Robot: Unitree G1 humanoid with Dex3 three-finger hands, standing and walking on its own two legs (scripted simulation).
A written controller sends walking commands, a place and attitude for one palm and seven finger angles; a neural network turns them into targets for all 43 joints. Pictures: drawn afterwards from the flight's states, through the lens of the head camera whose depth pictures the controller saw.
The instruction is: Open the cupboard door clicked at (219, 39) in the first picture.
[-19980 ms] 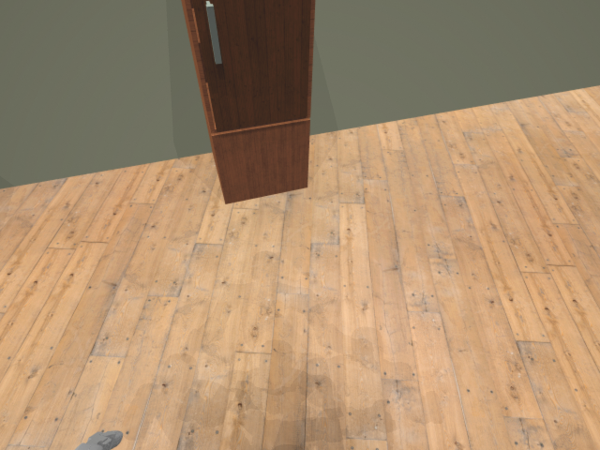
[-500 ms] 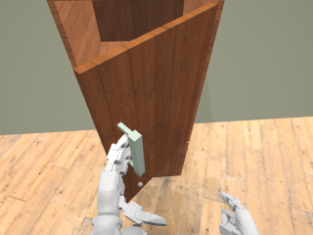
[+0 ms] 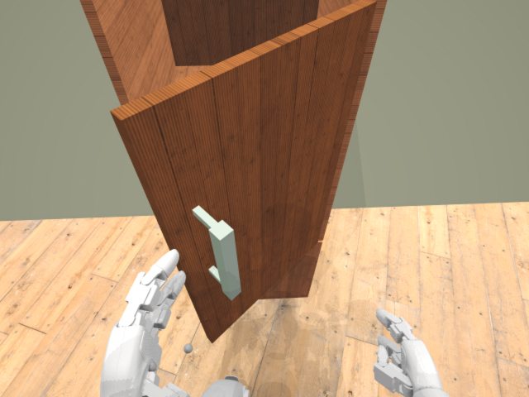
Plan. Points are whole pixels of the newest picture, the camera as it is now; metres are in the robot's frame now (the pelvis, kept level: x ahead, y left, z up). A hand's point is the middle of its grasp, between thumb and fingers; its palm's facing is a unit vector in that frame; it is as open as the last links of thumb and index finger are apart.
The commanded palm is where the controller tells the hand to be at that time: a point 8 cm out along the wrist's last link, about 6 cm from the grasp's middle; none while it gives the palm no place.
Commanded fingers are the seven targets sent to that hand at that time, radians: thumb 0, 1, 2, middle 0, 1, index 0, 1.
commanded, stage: slide the hand sideways off the handle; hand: left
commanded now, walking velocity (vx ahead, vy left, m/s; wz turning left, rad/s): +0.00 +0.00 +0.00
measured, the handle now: (217, 256) +0.29 +0.09 +0.09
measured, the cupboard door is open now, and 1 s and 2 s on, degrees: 42 42 42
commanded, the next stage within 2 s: draw the hand back to the body in 0.22 s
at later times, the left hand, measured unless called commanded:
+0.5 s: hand (150, 365) +0.15 +0.13 +0.11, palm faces +0.10 -0.99 -0.04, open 16.3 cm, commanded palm +0.11 +0.20 +0.12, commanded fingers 0.00 -0.50 0.30 -0.15 -0.30 -0.15 -0.30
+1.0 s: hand (75, 330) +0.17 +0.20 +0.16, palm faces +0.20 -0.93 -0.30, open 15.1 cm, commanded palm +0.12 +0.25 +0.18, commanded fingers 0.00 0.03 0.52 -0.17 -0.30 -0.17 -0.30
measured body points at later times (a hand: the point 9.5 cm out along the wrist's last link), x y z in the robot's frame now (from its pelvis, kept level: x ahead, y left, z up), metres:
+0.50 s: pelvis -0.01 -0.02 +0.00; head +0.01 -0.03 +0.45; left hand +0.14 +0.19 +0.11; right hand +0.19 -0.23 -0.07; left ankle +0.04 +0.11 -0.66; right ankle -0.02 -0.11 -0.66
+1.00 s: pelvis +0.01 +0.01 +0.04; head -0.01 +0.00 +0.49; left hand +0.15 +0.25 +0.17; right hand +0.20 -0.20 -0.02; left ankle +0.04 +0.11 -0.66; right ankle -0.02 -0.11 -0.66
